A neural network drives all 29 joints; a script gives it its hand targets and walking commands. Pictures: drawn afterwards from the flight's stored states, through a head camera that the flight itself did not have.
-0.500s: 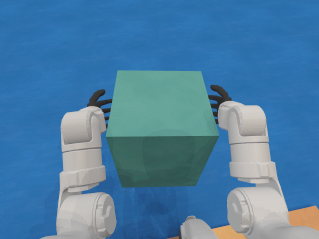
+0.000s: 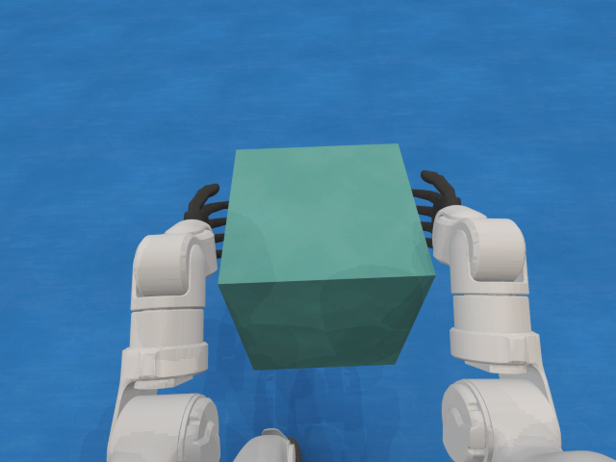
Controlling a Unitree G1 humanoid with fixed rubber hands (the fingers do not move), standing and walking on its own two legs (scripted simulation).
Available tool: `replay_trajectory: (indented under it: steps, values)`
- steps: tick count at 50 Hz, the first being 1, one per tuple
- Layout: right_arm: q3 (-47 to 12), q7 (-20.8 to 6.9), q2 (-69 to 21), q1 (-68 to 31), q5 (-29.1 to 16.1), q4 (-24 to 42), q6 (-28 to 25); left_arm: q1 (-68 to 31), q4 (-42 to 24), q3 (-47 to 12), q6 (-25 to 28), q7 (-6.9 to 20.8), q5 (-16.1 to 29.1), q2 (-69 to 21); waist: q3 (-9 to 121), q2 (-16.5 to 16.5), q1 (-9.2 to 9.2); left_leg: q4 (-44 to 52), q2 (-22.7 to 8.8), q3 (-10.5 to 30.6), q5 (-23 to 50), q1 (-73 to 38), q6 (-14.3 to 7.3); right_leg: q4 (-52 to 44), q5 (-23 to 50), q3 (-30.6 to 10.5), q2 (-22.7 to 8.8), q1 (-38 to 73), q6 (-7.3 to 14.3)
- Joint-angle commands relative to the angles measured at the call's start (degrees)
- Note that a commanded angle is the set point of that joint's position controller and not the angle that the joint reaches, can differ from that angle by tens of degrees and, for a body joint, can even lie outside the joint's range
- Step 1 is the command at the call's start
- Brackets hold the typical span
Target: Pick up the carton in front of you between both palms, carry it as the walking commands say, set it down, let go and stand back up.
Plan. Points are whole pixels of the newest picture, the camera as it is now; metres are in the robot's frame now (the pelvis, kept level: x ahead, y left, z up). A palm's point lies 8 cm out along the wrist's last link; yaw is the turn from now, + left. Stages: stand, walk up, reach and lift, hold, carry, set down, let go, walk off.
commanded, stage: carry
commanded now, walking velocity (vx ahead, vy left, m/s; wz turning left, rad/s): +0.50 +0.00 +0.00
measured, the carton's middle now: (321, 264) +0.36 +0.02 +0.04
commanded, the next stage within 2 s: none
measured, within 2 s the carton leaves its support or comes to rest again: neither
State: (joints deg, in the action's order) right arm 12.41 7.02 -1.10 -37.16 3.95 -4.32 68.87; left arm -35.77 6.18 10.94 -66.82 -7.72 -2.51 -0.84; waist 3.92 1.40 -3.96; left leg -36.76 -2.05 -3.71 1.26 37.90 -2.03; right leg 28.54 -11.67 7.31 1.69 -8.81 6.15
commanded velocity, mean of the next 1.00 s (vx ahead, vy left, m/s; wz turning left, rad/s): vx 0.50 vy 0.00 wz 0.00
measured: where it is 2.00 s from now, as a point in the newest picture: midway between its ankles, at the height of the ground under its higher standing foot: (332, 203)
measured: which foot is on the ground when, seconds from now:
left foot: up 0.00-0.06, down 0.08-0.60, up 0.62-1.00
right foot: down 0.00-0.08, up 0.10-0.56, down 0.58-1.00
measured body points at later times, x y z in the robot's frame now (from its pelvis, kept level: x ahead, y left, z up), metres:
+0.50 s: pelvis +0.30 +0.00 -0.01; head +0.34 +0.01 +0.43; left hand +0.68 +0.14 +0.09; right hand +0.67 -0.17 +0.09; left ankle +0.22 +0.08 -0.75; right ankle +0.44 -0.13 -0.71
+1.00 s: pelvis +0.62 -0.02 -0.01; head +0.61 -0.03 +0.44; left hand +0.91 +0.14 +0.07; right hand +0.92 -0.17 +0.07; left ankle +0.76 +0.11 -0.72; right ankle +0.48 -0.11 -0.75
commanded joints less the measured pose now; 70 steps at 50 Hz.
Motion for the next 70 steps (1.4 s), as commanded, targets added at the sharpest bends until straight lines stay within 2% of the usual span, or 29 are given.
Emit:
replay_trajectory:
  steps: [1, 3, 4, 5, 6, 7, 8, 9, 13, 17, 24, 26, 28, 29, 30, 31, 34, 35, 43, 50, 53, 54, 55, 56, 57, 59, 61, 63, 70]
  values:
    - [-34.5, -10.8, -57.3, -33.1, -19.0, -0.1, -1.1, -41.4, -6.3, -37.0, 0.1, 15.1, 26.7, -60.2, 17.0, -7.6, -0.31, 10.9, 3.8, -4.6, 9.8, -9.5, -2.4, -2.2, 34.1, -7.7, -9.9, 10.8, 2.2]
    - [-32.9, -11.4, -55.8, -31.3, -18.1, -3.3, -0.8, -41.6, -4.0, -37.0, -0.1, 15.4, 26.6, -60.2, 20.3, -6.1, 3.85, 14.7, 5.2, -6.8, 12.8, -25.0, -3.7, 9.9, 38.5, -3.1, -7.6, 7.2, -0.7]
    - [-32.0, -11.8, -55.1, -30.9, -17.8, -4.4, -0.7, -41.8, -2.7, -36.6, -0.2, 15.5, 26.2, -60.1, 22.8, -3.6, 6.04, 13.1, 2.0, -4.7, 15.3, -35.6, -3.6, 19.4, 29.5, -1.1, -5.5, 0.5, -2.2]
    - [-31.1, -12.2, -54.1, -30.7, -17.3, -5.9, -0.7, -42.4, -1.4, -36.0, -0.5, 15.6, 25.8, -60.8, 28.1, 7.0, 6.16, 2.4, -13.7, 11.9, 38.7, -52.9, -8.3, 34.1, -3.5, -2.3, -2.5, -15.4, -4.5]
    - [-29.5, -12.3, -53.0, -30.0, -17.1, -8.8, -0.8, -42.3, 1.6, -34.8, -1.0, 15.5, 25.5, -61.2, 32.4, 14.9, 8.18, 2.6, -20.5, 26.9, 34.9, -63.9, -16.0, 49.1, -24.1, -6.6, 3.0, -30.7, -5.2]
    - [-29.5, -12.7, -54.5, -29.5, -18.1, -8.7, -1.2, -41.6, 2.2, -33.9, -1.0, 15.4, 24.9, -62.0, 33.2, 12.8, 9.33, 7.9, -20.2, 31.9, 11.6, -61.7, -18.0, 54.9, -21.7, -10.0, 0.9, -37.0, -4.0]
    - [-31.0, -13.2, -58.0, -32.6, -20.1, -6.4, -1.7, -44.0, 0.5, -33.8, -0.7, 15.3, 25.3, -63.2, 30.0, 7.5, 8.90, 11.1, -17.9, 31.1, 0.2, -55.7, -15.8, 53.1, -16.7, -10.6, -1.7, -39.2, -3.4]
    - [-32.8, -13.6, -61.4, -37.8, -22.6, -2.9, -2.0, -46.5, -1.4, -33.6, -0.4, 14.8, 25.3, -64.3, 27.2, 3.8, 7.69, 12.8, -16.8, 28.5, -0.8, -49.8, -13.8, 50.3, -13.6, -9.9, -3.2, -38.7, -3.6]
    - [-37.8, -13.9, -67.2, -44.7, -28.7, 5.0, -2.8, -43.8, -5.5, -33.6, 0.5, 12.4, 23.0, -65.0, 25.4, 2.9, 6.14, 17.5, -13.9, 19.9, -6.7, -37.0, -11.5, 40.5, -9.7, -7.7, -5.8, -31.8, -5.5]
    - [-40.1, -14.5, -66.8, -40.6, -28.9, 6.0, -3.4, -38.1, -5.9, -34.8, 1.5, 11.2, 19.8, -63.4, 24.7, 4.1, 7.23, 17.8, -12.7, 14.4, 6.1, -41.9, -11.0, 28.6, -4.6, -5.2, -6.4, -35.0, -6.9]
    - [-40.9, -14.4, -60.9, -36.6, -27.3, 6.7, -3.3, -36.9, -8.3, -37.5, 1.2, 11.2, 19.4, -58.7, 20.3, 6.6, 7.79, 14.9, -9.2, 5.4, 19.8, -47.9, -7.3, 7.4, 7.3, -0.4, -2.6, -29.9, -5.4]
    - [-39.8, -14.1, -59.0, -34.1, -25.8, 4.4, -2.6, -35.9, -7.1, -37.3, 0.2, 11.6, 19.8, -57.3, 19.2, 7.9, 7.35, 12.4, -8.4, 2.9, 24.7, -47.5, -5.4, -0.4, 9.4, 1.5, -1.1, -23.7, -4.6]
    - [-38.6, -13.9, -58.0, -31.7, -24.6, 2.3, -1.8, -35.1, -5.4, -36.3, -0.7, 12.3, 20.0, -56.9, 22.5, 6.5, 5.36, 1.5, -6.8, -1.8, 28.2, -41.4, -2.0, -8.0, 13.1, 4.7, 0.6, -5.3, -3.4]
    - [-38.3, -14.0, -57.5, -32.0, -24.4, 1.7, -1.4, -33.2, -4.2, -35.4, -1.0, 12.8, 20.0, -56.7, 25.8, 3.3, 3.25, -7.1, -5.9, -2.3, 15.5, -31.5, -0.3, -6.4, 11.5, -0.4, -4.6, 8.5, -2.5]
    - [-38.2, -14.1, -58.8, -32.2, -24.5, 1.1, -0.8, -32.8, -3.6, -34.1, -1.3, 13.1, 19.6, -55.2, 31.8, -8.8, 2.84, -20.8, -2.2, -1.4, -8.3, -14.9, 1.8, -2.0, 15.6, -22.9, -21.1, 24.7, 2.6]
    - [-37.3, -14.2, -59.6, -32.9, -24.2, 1.4, -0.3, -32.3, -1.8, -33.4, -1.4, 13.4, 19.7, -55.8, 30.8, -18.5, 1.44, -31.6, 5.1, 0.5, -31.1, 0.6, 2.3, -7.8, 15.3, -37.9, -25.4, 30.8, 9.1]
    - [-38.0, -14.1, -63.5, -34.4, -23.9, 4.0, -0.1, -36.5, -8.3, -35.1, -1.5, 14.7, 22.5, -61.9, 22.9, -5.1, 2.47, -31.8, -1.5, 4.7, -24.9, 5.1, 0.8, -9.4, 17.3, -25.4, -21.2, 20.1, 4.8]
    - [-37.8, -13.8, -64.5, -32.6, -23.2, 4.7, 0.0, -36.7, -10.5, -35.7, -1.7, 15.1, 23.1, -63.5, 21.7, -4.4, 2.95, -27.5, -2.9, 4.7, -22.3, 2.9, 1.4, -11.6, 16.7, -21.8, -20.2, 16.2, 3.3]
    - [-42.8, -12.8, -64.9, -12.0, -17.1, 14.8, -1.0, -18.0, -20.2, -40.1, -2.3, 17.8, 21.3, -63.4, 18.3, -8.9, 3.07, -6.5, -1.8, -2.4, -10.6, 2.0, 4.4, -15.6, 25.5, -8.5, -15.3, 18.8, 1.6]
    - [-46.3, -15.4, -62.1, 1.4, -18.0, 18.7, -0.2, -1.3, -22.1, -42.7, -2.2, 18.9, 18.6, -59.5, 9.9, -10.8, 2.83, 8.1, -0.1, -6.7, -2.9, -4.6, 1.5, -13.9, 34.0, -2.9, -14.7, 17.5, -0.7]
    - [-46.2, -16.2, -60.5, 2.6, -19.2, 19.6, 0.1, -1.4, -24.2, -43.7, -2.4, 18.9, 19.1, -57.9, 13.8, -9.5, 4.34, 13.1, 4.4, -11.6, -5.3, -25.6, 0.1, 1.3, 40.7, 2.6, -12.3, 10.5, -3.5]
    - [-45.9, -16.4, -59.6, 3.4, -19.2, 19.7, 0.2, -1.6, -24.8, -44.1, -2.5, 18.8, 19.1, -57.1, 17.4, -6.1, 5.32, 12.1, -0.4, -6.2, -9.3, -38.9, -0.5, 11.2, 28.4, 2.9, -10.9, 0.6, -5.0]
    - [-45.2, -16.7, -58.3, 3.9, -18.7, 19.0, 0.1, -2.4, -25.9, -45.0, -2.9, 18.6, 19.5, -57.1, 23.2, 6.9, 5.41, 15.2, -17.9, 21.0, -17.5, -52.4, -7.5, 29.1, 10.1, 1.6, -5.8, -15.6, -7.6]
    - [-45.3, -16.8, -59.7, 5.0, -19.0, 17.6, -0.2, -3.0, -26.7, -45.2, -3.1, 18.7, 19.7, -57.0, 22.7, 16.7, 5.45, 22.9, -22.9, 35.8, -13.1, -55.9, -12.3, 39.8, -15.1, -2.4, 0.5, -28.3, -7.7]
    - [-45.6, -17.0, -60.6, 4.3, -19.7, 19.3, -0.5, -3.9, -26.6, -45.9, -2.7, 18.7, 20.0, -58.4, 20.9, 12.2, 5.41, 21.6, -22.0, 30.4, -8.0, -52.8, -12.1, 46.3, -16.1, -7.0, -3.3, -31.1, -6.1]
    - [-46.2, -17.3, -63.1, 3.4, -20.4, 20.4, -1.2, -3.3, -26.5, -46.1, -1.6, 18.6, 20.2, -60.4, 18.2, 1.7, 5.08, 21.8, -18.8, 19.9, -5.2, -42.5, -8.1, 42.5, -10.5, -8.3, -8.2, -28.9, -4.9]
    - [-46.8, -17.6, -63.5, 3.6, -20.8, 20.9, -1.7, -0.8, -25.6, -46.5, -0.8, 18.3, 19.3, -61.6, 16.8, 2.7, 4.46, 25.2, -16.4, 12.3, -11.6, -35.4, -5.3, 35.2, -5.5, -7.0, -9.2, -24.9, -5.5]
    - [-47.1, -18.0, -62.6, 5.5, -20.8, 21.1, -1.9, 2.0, -25.0, -46.6, -0.1, 17.8, 18.6, -61.7, 15.4, 5.4, 4.35, 28.2, -14.8, 7.7, -15.4, -32.9, -5.0, 28.8, -2.5, -4.8, -9.1, -24.4, -6.6]
    - [-46.8, -17.8, -56.7, 5.9, -21.0, 24.0, -0.9, 2.0, -27.9, -46.5, -1.2, 16.7, 18.3, -57.4, 8.4, 5.4, 4.98, 31.0, -12.3, 0.7, -9.6, -36.6, -4.9, 9.1, 9.2, 0.6, -8.4, -27.6, -8.3]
